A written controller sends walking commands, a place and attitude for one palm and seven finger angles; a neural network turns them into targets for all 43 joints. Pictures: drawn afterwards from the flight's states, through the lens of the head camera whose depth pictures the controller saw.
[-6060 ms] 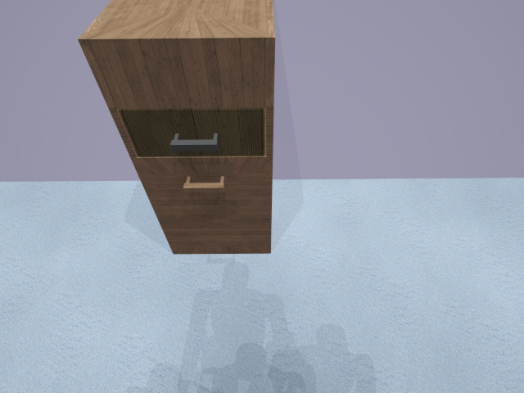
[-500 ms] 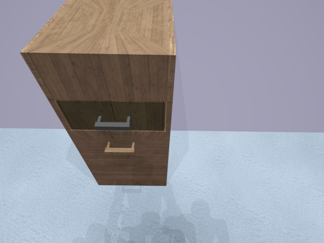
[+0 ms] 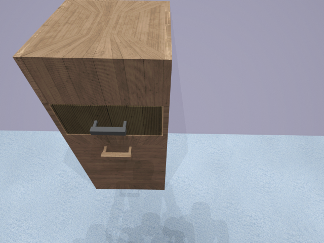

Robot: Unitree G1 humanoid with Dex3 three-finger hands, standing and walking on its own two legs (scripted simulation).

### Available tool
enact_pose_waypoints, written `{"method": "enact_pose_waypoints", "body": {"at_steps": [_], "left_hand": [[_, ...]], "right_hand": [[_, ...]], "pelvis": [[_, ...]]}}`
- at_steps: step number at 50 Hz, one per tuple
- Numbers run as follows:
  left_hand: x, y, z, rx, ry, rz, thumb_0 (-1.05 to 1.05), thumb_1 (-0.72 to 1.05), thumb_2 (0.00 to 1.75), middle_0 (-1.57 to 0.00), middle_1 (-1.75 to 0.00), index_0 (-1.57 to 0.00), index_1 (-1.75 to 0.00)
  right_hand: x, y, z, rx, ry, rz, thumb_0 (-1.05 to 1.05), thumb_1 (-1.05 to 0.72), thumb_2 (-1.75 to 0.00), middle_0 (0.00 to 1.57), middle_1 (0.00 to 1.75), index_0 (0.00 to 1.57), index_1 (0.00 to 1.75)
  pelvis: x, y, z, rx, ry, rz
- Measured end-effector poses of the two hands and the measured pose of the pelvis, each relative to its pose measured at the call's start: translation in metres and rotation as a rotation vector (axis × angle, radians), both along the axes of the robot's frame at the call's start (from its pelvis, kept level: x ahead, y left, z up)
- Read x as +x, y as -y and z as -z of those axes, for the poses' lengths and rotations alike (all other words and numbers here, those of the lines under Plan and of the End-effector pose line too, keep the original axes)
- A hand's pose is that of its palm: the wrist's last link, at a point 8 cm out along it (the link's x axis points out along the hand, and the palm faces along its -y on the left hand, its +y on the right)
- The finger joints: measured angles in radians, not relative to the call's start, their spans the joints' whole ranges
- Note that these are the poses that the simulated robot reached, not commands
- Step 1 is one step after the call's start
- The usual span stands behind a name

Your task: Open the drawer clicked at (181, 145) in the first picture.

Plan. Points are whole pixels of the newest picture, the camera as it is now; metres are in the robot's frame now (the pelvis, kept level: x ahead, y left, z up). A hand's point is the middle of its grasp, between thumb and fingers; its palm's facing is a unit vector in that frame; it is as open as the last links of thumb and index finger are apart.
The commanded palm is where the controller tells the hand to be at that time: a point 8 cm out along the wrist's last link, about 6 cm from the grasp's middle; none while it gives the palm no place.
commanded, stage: raise the hand with hooked fingers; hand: left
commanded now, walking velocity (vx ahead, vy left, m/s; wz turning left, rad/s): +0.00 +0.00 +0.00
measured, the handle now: (109, 127) +0.51 +0.23 -0.10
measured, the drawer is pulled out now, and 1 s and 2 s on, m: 0.00 0.00 0.00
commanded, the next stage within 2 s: move the hooked fingers above the handle in 1.88 s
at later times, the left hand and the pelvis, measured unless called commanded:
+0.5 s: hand out of the picture +0.13 +0.21 -0.07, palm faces +0.02 -0.06 -1.00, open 9.1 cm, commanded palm +0.14 +0.22 +0.00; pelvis -0.05 -0.05 -0.06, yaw +2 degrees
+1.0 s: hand (71, 198) +0.22 +0.23 +0.00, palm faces +0.05 -0.09 -0.99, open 12.1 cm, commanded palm +0.20 +0.23 +0.07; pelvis -0.03 -0.01 -0.02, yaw +1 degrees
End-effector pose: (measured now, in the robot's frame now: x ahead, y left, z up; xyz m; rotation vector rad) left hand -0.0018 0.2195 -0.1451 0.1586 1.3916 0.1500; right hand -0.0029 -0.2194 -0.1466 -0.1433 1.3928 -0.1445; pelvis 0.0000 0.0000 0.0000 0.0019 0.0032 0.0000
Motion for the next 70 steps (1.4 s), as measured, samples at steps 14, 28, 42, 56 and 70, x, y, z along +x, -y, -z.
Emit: {"method": "enact_pose_waypoints", "body": {"at_steps": [14, 28, 42, 56, 70], "left_hand": [[0.169, 0.016, -0.154, 0.943, 0.848, 0.912, 0.01, 0.76, 0.83, -0.21, -0.40, -0.20, -0.41], [0.129, 0.004, -0.143, 1.215, 0.822, 0.890, 0.00, 0.41, 0.69, -0.26, -0.61, -0.26, -0.61], [0.182, 0.007, -0.186, 1.076, 0.860, 1.011, 0.00, 0.09, 0.55, -0.28, -0.82, -0.28, -0.82], [0.212, -0.023, -0.216, 1.149, 0.918, 0.946, -0.01, -0.23, 0.41, -0.30, -1.03, -0.30, -1.03], [0.235, -0.040, -0.259, 1.156, 0.899, 0.984, -0.01, -0.46, 0.31, -0.32, -1.18, -0.32, -1.18]], "right_hand": [[0.155, 0.050, -0.035, -0.032, 0.641, -0.144, 0.02, -0.91, -0.90, 0.20, 0.30, 0.20, 0.30], [0.217, 0.023, -0.021, 0.009, 0.680, -0.325, 0.01, -0.91, -0.90, 0.20, 0.30, 0.20, 0.30], [0.135, 0.025, -0.012, 0.020, 0.457, -0.194, 0.01, -0.90, -0.90, 0.20, 0.30, 0.20, 0.30], [0.156, 0.020, -0.030, -0.036, 0.495, -0.164, 0.02, -0.91, -0.90, 0.20, 0.30, 0.20, 0.30], [0.179, -0.036, -0.047, 0.075, 0.541, -0.239, 0.01, -0.91, -0.90, 0.20, 0.30, 0.20, 0.30]], "pelvis": [[-0.030, 0.022, 0.024, 0.041, -0.176, 0.033], [-0.048, 0.048, 0.055, 0.021, -0.201, -0.054], [-0.035, 0.031, 0.024, 0.019, -0.144, -0.019], [-0.029, 0.003, 0.017, 0.002, -0.109, -0.024], [-0.030, -0.007, 0.005, -0.004, -0.056, -0.039]]}}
